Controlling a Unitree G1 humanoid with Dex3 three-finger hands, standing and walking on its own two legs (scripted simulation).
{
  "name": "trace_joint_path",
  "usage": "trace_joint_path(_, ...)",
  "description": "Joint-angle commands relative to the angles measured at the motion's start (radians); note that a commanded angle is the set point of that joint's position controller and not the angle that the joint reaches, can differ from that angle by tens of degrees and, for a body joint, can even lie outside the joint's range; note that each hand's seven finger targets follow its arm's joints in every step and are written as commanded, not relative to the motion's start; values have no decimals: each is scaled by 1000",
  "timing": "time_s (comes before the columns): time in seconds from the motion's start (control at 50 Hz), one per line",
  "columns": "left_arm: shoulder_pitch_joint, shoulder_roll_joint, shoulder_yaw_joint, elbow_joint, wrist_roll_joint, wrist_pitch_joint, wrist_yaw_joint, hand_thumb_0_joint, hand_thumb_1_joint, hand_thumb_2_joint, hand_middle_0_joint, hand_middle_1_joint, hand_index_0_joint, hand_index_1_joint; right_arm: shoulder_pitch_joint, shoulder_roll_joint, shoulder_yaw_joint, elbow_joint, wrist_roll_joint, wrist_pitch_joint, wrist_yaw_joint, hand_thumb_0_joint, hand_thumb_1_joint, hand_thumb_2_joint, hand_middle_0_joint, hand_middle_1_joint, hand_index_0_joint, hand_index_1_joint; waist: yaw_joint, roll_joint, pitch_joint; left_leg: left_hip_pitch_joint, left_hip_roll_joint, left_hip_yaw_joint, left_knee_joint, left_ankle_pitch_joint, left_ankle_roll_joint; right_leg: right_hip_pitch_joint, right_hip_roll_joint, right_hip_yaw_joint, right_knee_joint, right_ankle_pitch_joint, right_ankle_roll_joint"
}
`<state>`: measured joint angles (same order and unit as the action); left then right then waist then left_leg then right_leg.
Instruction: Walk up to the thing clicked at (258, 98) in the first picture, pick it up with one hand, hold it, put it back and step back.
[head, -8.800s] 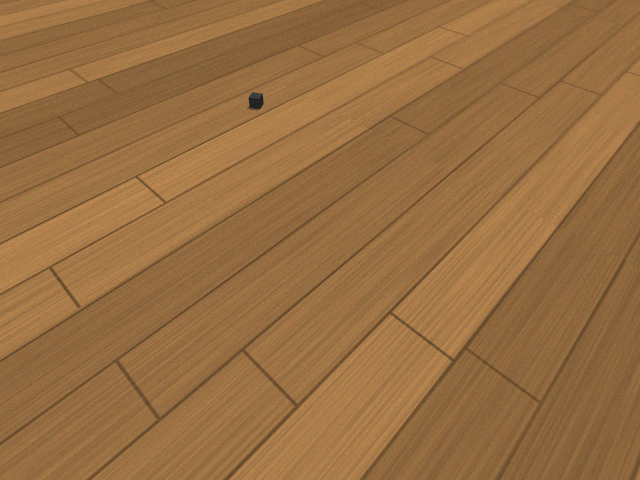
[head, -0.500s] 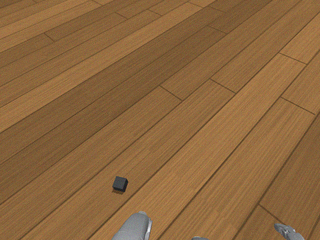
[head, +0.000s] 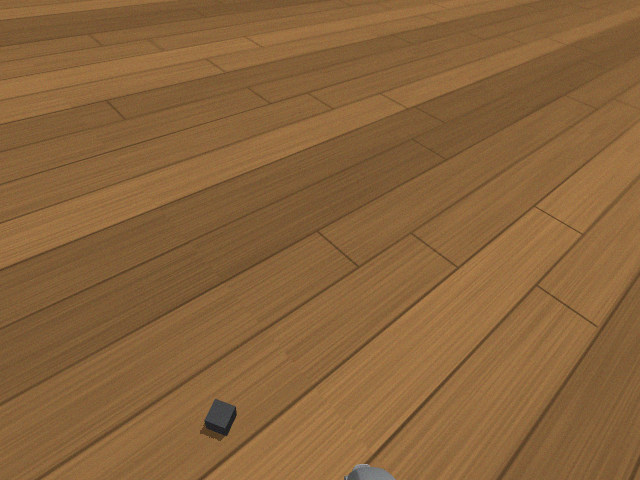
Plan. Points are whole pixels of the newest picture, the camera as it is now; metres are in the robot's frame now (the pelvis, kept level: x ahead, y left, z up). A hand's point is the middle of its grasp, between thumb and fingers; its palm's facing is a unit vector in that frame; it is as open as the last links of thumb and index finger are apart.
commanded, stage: walk up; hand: left
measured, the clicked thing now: (221, 417) +0.48 +0.20 -0.74
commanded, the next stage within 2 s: stand in 1.44 s
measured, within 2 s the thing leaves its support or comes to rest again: neither
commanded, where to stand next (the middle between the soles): +0.06 -0.03 m, yaw -3 degrees
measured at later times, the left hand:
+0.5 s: hand out of the picture +0.13 +0.24 -0.15, palm faces +0.02 -0.92 -0.38, open 7.4 cm
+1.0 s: hand out of the picture +0.00 +0.25 -0.16, palm faces -0.07 -0.93 -0.35, open 7.4 cm
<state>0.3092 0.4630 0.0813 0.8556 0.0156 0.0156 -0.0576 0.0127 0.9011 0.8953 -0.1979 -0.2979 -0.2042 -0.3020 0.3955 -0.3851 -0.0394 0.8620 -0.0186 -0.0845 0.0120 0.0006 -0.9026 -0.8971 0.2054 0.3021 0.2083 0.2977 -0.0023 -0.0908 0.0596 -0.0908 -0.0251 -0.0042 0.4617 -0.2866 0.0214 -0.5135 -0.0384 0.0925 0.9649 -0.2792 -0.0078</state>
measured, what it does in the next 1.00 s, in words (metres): steps on the spot: right foot, then left foot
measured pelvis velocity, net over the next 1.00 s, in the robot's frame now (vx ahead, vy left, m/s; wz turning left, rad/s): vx -0.08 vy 0.00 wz -0.03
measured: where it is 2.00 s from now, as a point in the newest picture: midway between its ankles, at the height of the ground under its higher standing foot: outside the picture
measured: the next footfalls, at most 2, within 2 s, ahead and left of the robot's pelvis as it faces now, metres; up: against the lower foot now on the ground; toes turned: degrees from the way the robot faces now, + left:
right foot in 0.18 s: +0.15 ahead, -0.15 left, +0.00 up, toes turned -2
left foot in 0.50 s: -0.01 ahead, +0.09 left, +0.00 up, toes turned +0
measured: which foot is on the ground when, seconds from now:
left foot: down 0.00-0.22, up 0.24-0.48, down 0.50-1.00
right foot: up 0.00-0.16, down 0.18-0.54, up 0.56-0.84, down 0.86-1.00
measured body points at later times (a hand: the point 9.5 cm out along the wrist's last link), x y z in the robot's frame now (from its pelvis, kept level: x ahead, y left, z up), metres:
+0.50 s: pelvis -0.02 -0.01 -0.03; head +0.02 -0.02 +0.42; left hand +0.13 +0.29 -0.13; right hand +0.06 -0.33 -0.16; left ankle -0.06 +0.09 -0.74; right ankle +0.11 -0.15 -0.74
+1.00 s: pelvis -0.08 +0.00 -0.01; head -0.05 +0.00 +0.44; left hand +0.00 +0.29 -0.14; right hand +0.01 -0.31 -0.13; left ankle -0.05 +0.09 -0.74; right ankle -0.08 -0.14 -0.74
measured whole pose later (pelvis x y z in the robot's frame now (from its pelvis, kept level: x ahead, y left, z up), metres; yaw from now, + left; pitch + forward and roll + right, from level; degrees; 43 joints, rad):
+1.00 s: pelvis -0.08 +0.00 -0.01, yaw -2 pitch -4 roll -1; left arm 0.18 0.35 0.00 0.98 0.01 0.00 0.00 0.01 0.90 0.89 -0.20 -0.30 -0.21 -0.30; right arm 0.17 -0.37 -0.03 0.93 -0.01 0.01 0.01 0.00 -0.91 -0.90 0.20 0.30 0.20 0.30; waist 0.00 0.02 0.12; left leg -0.26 0.00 0.03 0.63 -0.29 0.04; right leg -0.21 0.00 0.02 0.60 -0.33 0.01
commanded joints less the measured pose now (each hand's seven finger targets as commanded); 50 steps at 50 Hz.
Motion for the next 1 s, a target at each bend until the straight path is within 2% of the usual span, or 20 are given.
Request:
trace_joint_path(0.0,-58,95,22,-43,-27,-13,21,0,900,900,-200,-300,-200,-300,-149,-221,-48,-98,3,-6,-30,0,-900,-900,200,300,200,300,22,288,138,-270,183,-25,-122,560,115,140,-9,-31,-147,67,18)
trace_joint_path(0.12,-83,119,23,-25,-25,-13,65,0,900,900,-200,-300,-200,-300,-177,-242,-67,-121,30,105,-35,0,-900,-900,200,300,200,300,18,264,-18,-175,145,-49,153,544,110,296,52,-147,-413,139,1)
trace_joint_path(0.16,-68,170,35,-24,-8,-24,66,0,900,900,-200,-300,-200,-300,-119,-187,-49,-104,50,112,-37,0,-900,-900,200,300,200,300,35,64,-131,-175,78,-38,370,299,44,409,-59,-37,-499,551,-37)
trace_joint_path(0.2,-106,192,41,-64,-3,-21,74,0,900,900,-200,-300,-200,-300,-39,-160,-36,-84,59,113,-58,0,-900,-900,200,300,200,300,26,-146,-220,-317,-76,-63,674,-350,7,507,-301,258,-502,875,-248)
trace_joint_path(0.22,-119,205,43,-77,0,-20,78,0,900,900,-200,-300,-200,-300,-35,-185,-47,-75,51,121,-68,0,-900,-900,200,300,200,300,29,-175,-228,-291,-51,-92,741,-402,-1,436,-345,323,-499,825,-297)
trace_joint_path(0.3,-230,147,31,-104,9,3,89,0,900,900,-200,-300,-200,-300,-58,-208,-57,-39,47,126,-59,0,-900,-900,200,300,200,300,10,-121,-221,-298,-63,-96,795,-269,-17,304,-199,106,-491,394,-217)
trace_joint_path(0.42,-215,169,44,-86,29,13,79,0,900,900,-200,-300,-200,-300,-66,-212,-48,14,9,99,-31,0,-900,-900,200,300,200,300,37,-174,-170,-257,-8,25,291,-314,-24,287,-212,162,-588,-279,-194)
trace_joint_path(0.48,-198,157,34,-62,9,26,72,0,900,900,-200,-300,-200,-300,-12,-210,-62,71,-17,91,-20,0,-900,-900,200,300,200,300,-2,-53,-87,-35,2,-19,5,-126,28,50,-182,133,-475,-331,-98)
trace_joint_path(0.52,-253,106,24,-79,-21,25,85,0,900,900,-200,-300,-200,-300,-224,-359,-87,-30,-35,103,-16,0,-900,-900,200,300,200,300,2,338,134,-329,384,-560,-272,-265,175,-138,94,-91,-52,-264,-1)
trace_joint_path(0.56,-291,160,51,-63,-11,23,94,0,900,900,-200,-300,-200,-300,-296,-333,-80,-43,-25,92,-24,0,-900,-900,200,300,200,300,-1,230,219,-539,429,-504,-217,91,264,42,80,62,200,-279,-14)
trace_joint_path(0.6,-183,105,34,-30,-37,26,86,0,900,900,-200,-300,-200,-300,-314,-239,-60,-56,-31,75,-38,0,-900,-900,200,300,200,300,59,146,103,-276,221,-187,-49,509,136,-16,130,93,246,-194,-31)
trace_joint_path(0.62,-160,102,28,-22,-37,26,85,0,900,900,-200,-300,-200,-300,-277,-226,-62,-48,-22,70,-41,0,-900,-900,200,300,200,300,50,151,45,-203,206,-151,-34,499,103,-26,134,80,249,-172,-29)
trace_joint_path(0.68,-166,91,16,-37,-27,8,81,0,900,900,-200,-300,-200,-300,-206,-224,-74,-33,-15,74,-32,0,-900,-900,200,300,200,300,-13,261,-93,92,180,-142,18,449,102,-48,96,13,15,-132,11)
trace_joint_path(0.74,-211,98,-1,-53,-14,-20,82,0,900,900,-200,-300,-200,-300,-124,-238,-84,-36,-17,81,-30,0,-900,-900,200,300,200,300,-71,295,-174,219,236,-164,93,459,182,16,49,-62,-235,-201,26)
trace_joint_path(0.82,-96,98,1,36,5,-48,88,0,900,900,-200,-300,-200,-300,-185,-213,-60,-43,2,96,-20,0,-900,-900,200,300,200,300,-2,214,-150,-34,195,-102,204,481,107,379,49,-82,-637,81,-27)
trace_joint_path(0.86,-92,182,17,45,23,-68,93,0,900,900,-200,-300,-200,-300,-186,-141,-27,-64,21,84,-17,0,-900,-900,200,300,200,300,2,-4,-179,-294,110,-76,283,143,24,576,-177,266,-573,352,-109)
trace_joint_path(0.88,-176,227,10,31,12,-63,89,0,900,900,-200,-300,-200,-300,-231,-174,-38,-49,18,90,-26,0,-900,-900,200,300,200,300,3,-36,-138,-215,56,-23,272,-230,13,364,-289,334,-553,301,-230)
trace_joint_path(0.9,-228,207,1,17,9,-59,81,0,900,900,-200,-300,-200,-300,-200,-183,-48,-10,11,86,-27,0,-900,-900,200,300,200,300,-34,-32,-74,-77,72,-49,239,-217,12,194,-276,304,-534,238,-233)
trace_joint_path(0.94,-266,126,-20,18,-4,-54,73,0,900,900,-200,-300,-200,-300,-198,-217,-53,20,9,63,-18,0,-900,-900,200,300,200,300,-61,42,-40,-31,120,-119,-11,15,32,167,-122,90,-499,128,-81)
trace_joint_path(0.98,-202,95,-23,57,-14,-52,68,0,900,900,-200,-300,-200,-300,-268,-229,-46,26,9,48,-13,0,-900,-900,200,300,200,300,2,71,-62,-80,228,-242,-90,97,93,252,-7,8,-441,74,-27)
